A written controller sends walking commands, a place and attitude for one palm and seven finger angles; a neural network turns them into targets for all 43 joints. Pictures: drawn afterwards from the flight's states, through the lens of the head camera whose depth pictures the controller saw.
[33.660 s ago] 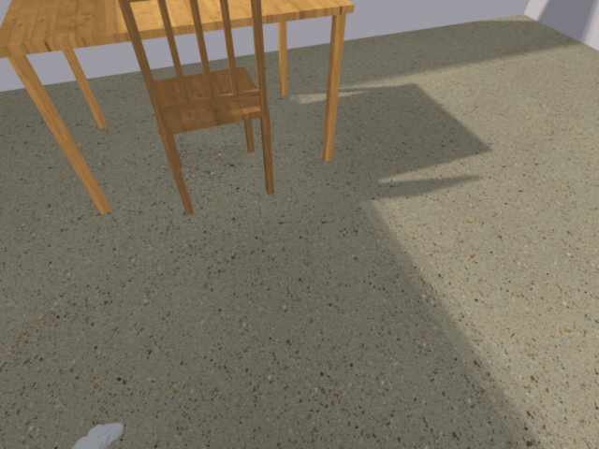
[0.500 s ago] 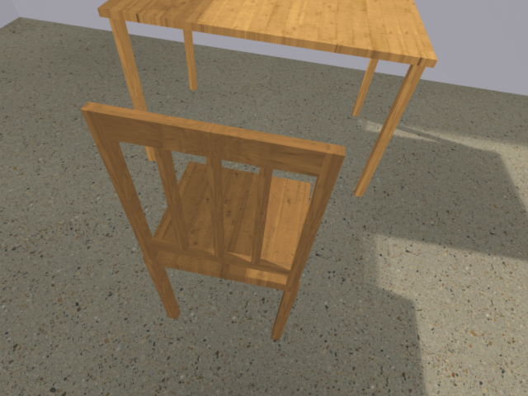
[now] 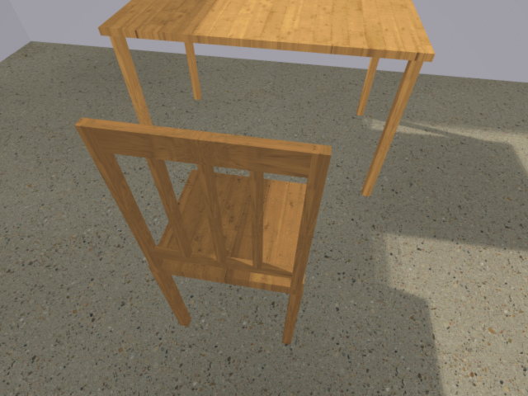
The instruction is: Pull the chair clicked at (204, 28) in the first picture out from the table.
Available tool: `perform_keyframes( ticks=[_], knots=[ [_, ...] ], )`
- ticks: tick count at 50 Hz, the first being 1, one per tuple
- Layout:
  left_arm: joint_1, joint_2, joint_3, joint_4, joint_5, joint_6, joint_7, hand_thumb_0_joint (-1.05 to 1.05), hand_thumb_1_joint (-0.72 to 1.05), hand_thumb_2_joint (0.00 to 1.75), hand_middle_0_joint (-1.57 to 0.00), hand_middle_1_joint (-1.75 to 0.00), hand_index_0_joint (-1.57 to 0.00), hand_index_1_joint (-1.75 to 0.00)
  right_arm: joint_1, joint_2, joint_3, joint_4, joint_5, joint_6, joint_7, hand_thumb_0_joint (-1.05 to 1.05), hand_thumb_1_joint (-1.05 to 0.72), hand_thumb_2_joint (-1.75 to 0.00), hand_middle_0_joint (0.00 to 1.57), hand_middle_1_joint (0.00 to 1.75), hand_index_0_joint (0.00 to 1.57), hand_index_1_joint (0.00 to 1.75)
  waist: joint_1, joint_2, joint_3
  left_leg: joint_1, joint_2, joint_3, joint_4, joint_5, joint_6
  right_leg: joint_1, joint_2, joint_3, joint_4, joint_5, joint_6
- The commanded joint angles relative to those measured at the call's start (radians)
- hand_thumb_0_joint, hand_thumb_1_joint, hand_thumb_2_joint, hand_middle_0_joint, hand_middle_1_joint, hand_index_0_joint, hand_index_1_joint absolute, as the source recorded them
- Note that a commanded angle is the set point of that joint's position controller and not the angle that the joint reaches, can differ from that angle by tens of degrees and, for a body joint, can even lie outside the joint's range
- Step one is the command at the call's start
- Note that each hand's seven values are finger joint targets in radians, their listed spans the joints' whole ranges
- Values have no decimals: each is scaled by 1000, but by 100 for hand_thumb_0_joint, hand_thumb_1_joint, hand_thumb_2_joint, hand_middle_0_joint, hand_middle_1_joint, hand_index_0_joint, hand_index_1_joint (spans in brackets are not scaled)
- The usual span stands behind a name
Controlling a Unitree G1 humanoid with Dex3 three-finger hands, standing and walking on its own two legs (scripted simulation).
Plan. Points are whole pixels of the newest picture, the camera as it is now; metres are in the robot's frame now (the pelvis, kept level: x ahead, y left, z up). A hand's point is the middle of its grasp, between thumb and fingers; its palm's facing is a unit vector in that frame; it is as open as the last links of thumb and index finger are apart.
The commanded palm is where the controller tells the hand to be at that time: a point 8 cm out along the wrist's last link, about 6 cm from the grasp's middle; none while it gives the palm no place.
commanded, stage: let the arm hang, fingers relaxed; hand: left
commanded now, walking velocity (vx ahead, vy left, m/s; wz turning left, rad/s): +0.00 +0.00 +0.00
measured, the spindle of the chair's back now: (214, 219) +0.45 +0.14 -0.06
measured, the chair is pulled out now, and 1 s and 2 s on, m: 0.64 0.64 0.64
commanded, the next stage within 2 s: look to check the result in 0.22 s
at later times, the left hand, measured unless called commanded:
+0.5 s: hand out of the picture +0.02 +0.17 -0.17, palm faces +0.04 -0.98 -0.19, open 7.4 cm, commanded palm none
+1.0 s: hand out of the picture +0.02 +0.17 -0.17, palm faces +0.04 -0.98 -0.19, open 7.4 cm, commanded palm none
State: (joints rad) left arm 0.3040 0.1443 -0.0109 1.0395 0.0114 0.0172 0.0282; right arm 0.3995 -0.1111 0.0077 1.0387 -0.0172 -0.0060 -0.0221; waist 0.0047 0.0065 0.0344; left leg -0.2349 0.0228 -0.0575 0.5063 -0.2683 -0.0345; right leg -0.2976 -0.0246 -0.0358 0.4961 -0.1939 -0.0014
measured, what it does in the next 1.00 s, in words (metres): stands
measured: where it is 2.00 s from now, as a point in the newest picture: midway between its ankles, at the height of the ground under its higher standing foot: outside the picture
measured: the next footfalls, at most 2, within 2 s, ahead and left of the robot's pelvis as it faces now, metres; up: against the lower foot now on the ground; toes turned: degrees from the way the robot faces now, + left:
none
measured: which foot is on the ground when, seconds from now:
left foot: down 0.00-1.00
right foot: down 0.00-1.00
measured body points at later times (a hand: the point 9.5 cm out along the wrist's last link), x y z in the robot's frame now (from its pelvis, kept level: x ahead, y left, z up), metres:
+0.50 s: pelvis +0.01 +0.00 +0.00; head +0.03 +0.00 +0.45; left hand +0.02 +0.22 -0.16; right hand +0.00 -0.21 -0.16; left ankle +0.00 +0.15 -0.74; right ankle +0.04 -0.12 -0.74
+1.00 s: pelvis +0.01 +0.00 +0.00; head +0.03 +0.00 +0.45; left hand +0.02 +0.22 -0.16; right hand +0.00 -0.21 -0.16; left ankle +0.00 +0.15 -0.74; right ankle +0.04 -0.12 -0.74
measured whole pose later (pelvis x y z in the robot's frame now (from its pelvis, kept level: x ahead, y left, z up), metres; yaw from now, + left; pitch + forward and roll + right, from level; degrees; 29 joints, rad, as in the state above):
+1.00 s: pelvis +0.01 +0.00 +0.00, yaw +0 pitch -1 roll +0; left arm 0.28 0.15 0.00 1.05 0.01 0.01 0.03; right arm 0.34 -0.12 0.00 1.06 -0.01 -0.01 -0.03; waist 0.01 0.00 0.06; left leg -0.19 0.02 -0.06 0.48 -0.27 -0.04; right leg -0.26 -0.03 -0.04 0.48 -0.20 0.00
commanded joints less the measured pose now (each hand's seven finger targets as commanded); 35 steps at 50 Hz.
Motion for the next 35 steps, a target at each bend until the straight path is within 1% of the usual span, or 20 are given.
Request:
perform_keyframes(
  ticks=[1, 2, 4, 6, 7, 10, 11, 12, 15, 16, 17, 21, 22, 25, 26, 27, 31, 32, 33, 35],
  knots=[
    [65, 112, 31, -34, -3, -17, 7, 0, 90, 90, -20, -30, -20, -30, 90, -84, -21, -17, 5, -11, -8, 0, -90, -90, 20, 30, 20, 30, -2, 19, 25, -74, 33, -33, -106, 34, 72, 54, -67, 88, -113, -65, -59],
    [58, 111, 29, -27, -4, -16, 7, 0, 90, 90, -20, -30, -20, -30, 81, -84, -23, -17, 6, -9, -10, 0, -90, -90, 20, 30, 20, 30, 0, 36, 55, -84, 38, -37, -118, 34, 74, 48, -59, 81, -116, -54, -61],
    [62, 109, 31, -29, -3, -16, 8, 0, 90, 90, -20, -30, -20, -30, 74, -81, -22, -17, 5, -10, -10, 0, -90, -90, 20, 30, 20, 30, 1, 59, 51, -91, 37, -37, -115, 29, 72, 57, -63, 85, -113, -48, -59],
    [59, 108, 32, -29, -3, -17, 7, 0, 90, 90, -20, -30, -20, -30, 71, -81, -24, -20, 5, -8, -10, 0, -90, -90, 20, 30, 20, 30, -2, 31, 42, -79, 37, -33, -111, 22, 71, 54, -65, 86, -117, -56, -58],
    [52, 106, 30, -28, -3, -16, 6, 0, 90, 90, -20, -30, -20, -30, 67, -81, -26, -21, 6, -6, -12, 0, -90, -90, 20, 30, 20, 30, -3, 12, 68, -82, 40, -37, -120, 25, 74, 45, -59, 80, -122, -47, -60],
    [51, 103, 32, -32, -3, -17, 6, 0, 90, 90, -20, -30, -20, -30, 65, -89, -26, -20, 6, -10, -11, 0, -90, -90, 20, 30, 20, 30, -4, 8, 21, -60, 43, -40, -115, 46, 72, 65, -64, 78, -109, -27, -54],
    [47, 103, 33, -34, -3, -17, 6, 0, 90, 90, -20, -30, -20, -30, 60, -90, -26, -21, 6, -10, -11, 0, -90, -90, 20, 30, 20, 30, -5, 12, 25, -58, 43, -39, -117, 45, 72, 62, -64, 78, -111, -29, -54],
    [42, 104, 30, -32, -3, -15, 6, 0, 90, 90, -20, -30, -20, -30, 53, -88, -27, -20, 6, -8, -12, 0, -90, -90, 20, 30, 20, 30, -3, 7, 60, -75, 46, -43, -129, 39, 75, 54, -58, 72, -114, -28, -56],
    [46, 108, 33, -35, -2, -18, 6, 0, 90, 90, -20, -30, -20, -30, 56, -94, -25, -21, 6, -10, -10, 0, -90, -90, 20, 30, 20, 30, -4, -7, 26, -61, 42, -41, -118, 55, 73, 73, -66, 76, -111, -20, -53],
    [47, 104, 34, -35, -3, -19, 6, 0, 90, 90, -20, -30, -20, -30, 56, -94, -26, -22, 6, -11, -10, 0, -90, -90, 20, 30, 20, 30, -3, -3, 8, -48, 43, -38, -117, 66, 72, 80, -69, 75, -108, -10, -53],
    [46, 106, 32, -34, -3, -18, 6, 0, 90, 90, -20, -30, -20, -30, 47, -94, -27, -21, 7, -10, -12, 0, -90, -90, 20, 30, 20, 30, -1, 7, 31, -56, 45, -39, -125, 66, 74, 77, -63, 71, -111, -3, -55],
    [42, 107, 34, -36, -4, -20, 6, 0, 90, 90, -20, -30, -20, -30, 51, -99, -24, -18, 7, -13, -11, 0, -90, -90, 20, 30, 20, 30, -3, 13, -2, -41, 47, -42, -120, 92, 70, 95, -68, 71, -100, 19, -53],
    [41, 106, 33, -33, -3, -19, 7, 0, 90, 90, -20, -30, -20, -30, 37, -95, -26, -17, 7, -11, -12, 0, -90, -90, 20, 30, 20, 30, 1, 23, 31, -52, 48, -42, -129, 87, 72, 87, -63, 66, -105, 22, -55],
    [43, 108, 33, -32, -3, -19, 6, 0, 90, 90, -20, -30, -20, -30, 38, -96, -25, -15, 7, -10, -11, 0, -90, -90, 20, 30, 20, 30, -1, 12, 32, -46, 43, -37, -117, 78, 69, 77, -70, 72, -109, 6, -53],
    [40, 109, 34, -32, -3, -19, 6, 0, 90, 90, -20, -30, -20, -30, 44, -96, -24, -14, 7, -9, -11, 0, -90, -90, 20, 30, 20, 30, -4, -8, 30, -46, 41, -36, -117, 71, 68, 79, -70, 74, -112, -5, -53],
    [38, 109, 32, -30, -4, -19, 6, 0, 90, 90, -20, -30, -20, -30, 38, -96, -26, -11, 7, -7, -12, 0, -90, -90, 20, 30, 20, 30, 0, -2, 58, -54, 43, -38, -126, 69, 72, 70, -65, 69, -118, -4, -56],
    [37, 112, 35, -34, -4, -20, 6, 0, 90, 90, -20, -30, -20, -30, 50, -97, -24, -8, 6, -9, -9, 0, -90, -90, 20, 30, 20, 30, -4, 0, 19, -44, 38, -37, -117, 63, 68, 86, -72, 76, -117, -23, -53],
    [35, 108, 33, -30, -4, -18, 6, 0, 90, 90, -20, -30, -20, -30, 35, -95, -25, -8, 6, -7, -12, 0, -90, -90, 20, 30, 20, 30, 0, 9, 51, -49, 43, -38, -127, 62, 71, 70, -64, 71, -120, -17, -56],
    [40, 108, 34, -31, -3, -19, 6, 0, 90, 90, -20, -30, -20, -30, 38, -98, -26, -8, 6, -9, -11, 0, -90, -90, 20, 30, 20, 30, -1, 24, 37, -45, 44, -38, -122, 69, 70, 76, -67, 73, -115, -6, -53],
    [39, 109, 34, -31, -3, -20, 6, 0, 90, 90, -20, -30, -20, -30, 39, -96, -24, -6, 7, -11, -11, 0, -90, -90, 20, 30, 20, 30, -1, 14, 20, -37, 43, -37, -120, 82, 69, 87, -70, 72, -110, 10, -52]
  ],
)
